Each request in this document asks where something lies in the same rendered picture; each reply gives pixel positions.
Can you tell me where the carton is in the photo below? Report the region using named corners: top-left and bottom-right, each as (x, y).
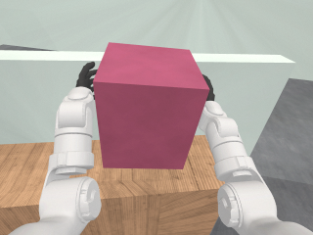
top-left (93, 42), bottom-right (210, 169)

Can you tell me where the left robot hand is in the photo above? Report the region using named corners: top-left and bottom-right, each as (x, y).
top-left (75, 62), bottom-right (97, 100)

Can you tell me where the robot right forearm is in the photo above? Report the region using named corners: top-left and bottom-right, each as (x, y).
top-left (198, 101), bottom-right (277, 214)

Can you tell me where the pedestal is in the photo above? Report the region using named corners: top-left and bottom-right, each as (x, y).
top-left (0, 135), bottom-right (225, 235)

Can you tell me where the robot left forearm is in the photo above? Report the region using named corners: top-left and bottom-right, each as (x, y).
top-left (38, 86), bottom-right (96, 216)

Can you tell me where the right robot upper arm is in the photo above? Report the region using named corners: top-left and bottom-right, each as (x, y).
top-left (217, 180), bottom-right (313, 235)

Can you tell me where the right robot hand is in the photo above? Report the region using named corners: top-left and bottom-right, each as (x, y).
top-left (202, 74), bottom-right (215, 101)

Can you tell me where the left robot upper arm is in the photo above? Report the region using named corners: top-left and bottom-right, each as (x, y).
top-left (9, 176), bottom-right (102, 235)

